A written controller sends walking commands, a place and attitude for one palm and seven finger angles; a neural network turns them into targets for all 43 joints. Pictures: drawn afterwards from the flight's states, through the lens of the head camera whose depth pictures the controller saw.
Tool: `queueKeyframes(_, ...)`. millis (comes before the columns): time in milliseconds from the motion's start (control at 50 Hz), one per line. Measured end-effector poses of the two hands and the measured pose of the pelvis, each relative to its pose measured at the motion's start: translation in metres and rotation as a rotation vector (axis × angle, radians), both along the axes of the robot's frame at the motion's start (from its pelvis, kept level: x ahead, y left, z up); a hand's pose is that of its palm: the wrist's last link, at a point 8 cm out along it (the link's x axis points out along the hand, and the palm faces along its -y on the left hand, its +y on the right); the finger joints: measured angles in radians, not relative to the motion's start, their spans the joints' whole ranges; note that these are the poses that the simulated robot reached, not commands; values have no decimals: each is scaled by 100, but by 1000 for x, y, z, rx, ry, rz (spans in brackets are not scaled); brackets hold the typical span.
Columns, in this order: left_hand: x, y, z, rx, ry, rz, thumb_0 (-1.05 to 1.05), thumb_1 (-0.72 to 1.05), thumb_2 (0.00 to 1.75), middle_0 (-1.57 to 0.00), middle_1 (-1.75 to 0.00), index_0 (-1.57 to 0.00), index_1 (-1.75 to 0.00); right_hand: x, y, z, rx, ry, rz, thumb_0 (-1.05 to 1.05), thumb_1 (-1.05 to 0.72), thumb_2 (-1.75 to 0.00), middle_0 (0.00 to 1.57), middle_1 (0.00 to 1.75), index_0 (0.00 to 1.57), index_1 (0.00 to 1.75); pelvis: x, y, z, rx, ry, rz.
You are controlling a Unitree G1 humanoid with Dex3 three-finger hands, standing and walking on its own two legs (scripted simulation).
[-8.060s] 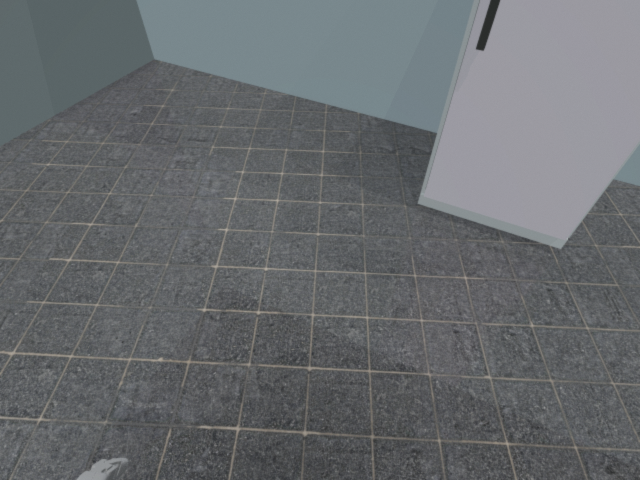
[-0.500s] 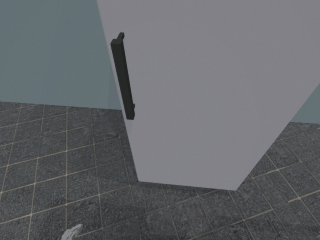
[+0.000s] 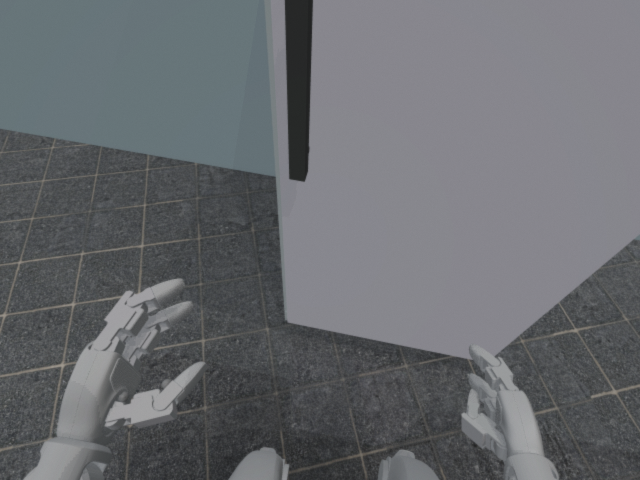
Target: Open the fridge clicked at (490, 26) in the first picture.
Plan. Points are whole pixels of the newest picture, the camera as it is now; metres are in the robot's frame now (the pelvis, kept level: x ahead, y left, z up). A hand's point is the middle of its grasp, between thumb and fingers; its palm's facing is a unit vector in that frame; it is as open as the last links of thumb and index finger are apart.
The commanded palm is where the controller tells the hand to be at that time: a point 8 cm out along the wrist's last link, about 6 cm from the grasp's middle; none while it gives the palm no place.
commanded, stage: raise the hand to about handle height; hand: left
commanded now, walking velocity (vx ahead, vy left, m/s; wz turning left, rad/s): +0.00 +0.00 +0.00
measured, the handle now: (302, 86) +0.54 +0.10 +0.19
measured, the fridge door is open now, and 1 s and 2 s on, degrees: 0 0 0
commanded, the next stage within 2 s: move the hooked fingers beside the handle in 1.50 s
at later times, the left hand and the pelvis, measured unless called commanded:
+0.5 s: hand (130, 295) +0.26 +0.23 +0.12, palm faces -0.03 -1.00 -0.08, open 12.6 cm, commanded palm +0.23 +0.28 +0.14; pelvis +0.03 +0.01 +0.04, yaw -1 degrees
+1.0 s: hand (86, 201) +0.31 +0.27 +0.19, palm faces +0.01 -1.00 -0.07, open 14.0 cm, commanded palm +0.28 +0.31 +0.20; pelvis +0.03 +0.00 +0.06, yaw -1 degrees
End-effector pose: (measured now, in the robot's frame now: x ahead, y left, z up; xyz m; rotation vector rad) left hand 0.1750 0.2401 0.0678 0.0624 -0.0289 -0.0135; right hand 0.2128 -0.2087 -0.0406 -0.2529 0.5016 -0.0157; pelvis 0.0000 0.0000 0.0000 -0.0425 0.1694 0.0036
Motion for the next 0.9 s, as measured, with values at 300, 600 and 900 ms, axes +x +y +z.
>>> queueKeyframes(300,47,30,38,17,71,-2,0,5,54,-26,-85,-26,-85,-64,-15,-7,23,171,-161,1,-90,-90,21,30,21,30,18,9,27,13,-19,-27)
queueKeyframes(600,77,53,73,12,17,2,-1,-30,39,-28,-108,-29,-107,-20,-33,33,-33,32,-136,1,-91,-90,20,30,20,30,30,4,44,11,-80,-19)
queueKeyframes(900,106,75,113,3,12,22,-1,-49,31,-30,-119,-30,-119,-17,-20,31,13,71,-101,1,-90,-90,21,30,20,30,34,-2,57,18,-128,-19)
